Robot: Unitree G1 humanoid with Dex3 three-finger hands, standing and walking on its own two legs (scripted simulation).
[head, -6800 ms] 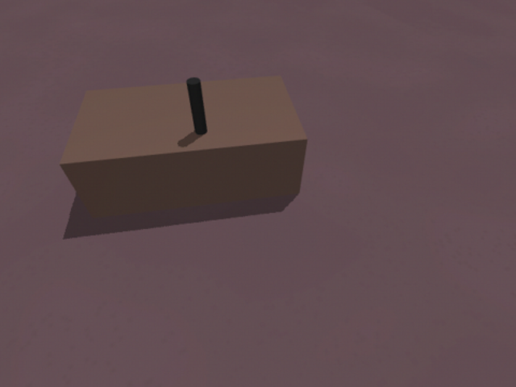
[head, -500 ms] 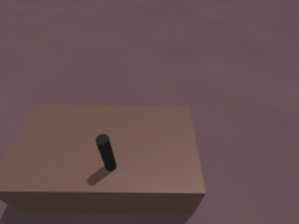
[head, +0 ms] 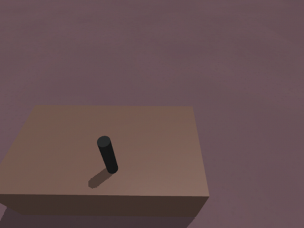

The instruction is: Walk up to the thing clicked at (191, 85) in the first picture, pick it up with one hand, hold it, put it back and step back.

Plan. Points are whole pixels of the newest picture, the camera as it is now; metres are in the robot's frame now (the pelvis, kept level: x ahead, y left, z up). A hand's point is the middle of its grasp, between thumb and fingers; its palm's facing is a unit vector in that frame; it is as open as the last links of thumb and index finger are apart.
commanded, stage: stand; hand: left
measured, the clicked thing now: (108, 156) +0.48 +0.22 -0.30
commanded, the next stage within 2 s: go down in 0.34 s
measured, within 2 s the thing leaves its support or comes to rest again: neither
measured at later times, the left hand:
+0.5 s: hand out of the picture +0.09 +0.25 -0.15, palm faces +0.00 -0.94 -0.34, open 7.6 cm
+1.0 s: hand out of the picture +0.15 +0.27 -0.15, palm faces +0.05 -0.94 -0.33, open 16.4 cm
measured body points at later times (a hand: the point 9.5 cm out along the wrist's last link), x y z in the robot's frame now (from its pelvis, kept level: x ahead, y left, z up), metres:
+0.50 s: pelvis +0.00 +0.00 +0.00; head +0.02 +0.00 +0.45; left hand +0.09 +0.30 -0.13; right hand +0.09 -0.30 -0.13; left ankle +0.00 +0.13 -0.75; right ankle +0.00 -0.13 -0.75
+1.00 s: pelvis +0.01 +0.01 -0.02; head +0.06 +0.01 +0.42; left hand +0.15 +0.32 -0.13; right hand +0.14 -0.25 -0.13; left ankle +0.00 +0.13 -0.75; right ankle +0.00 -0.13 -0.75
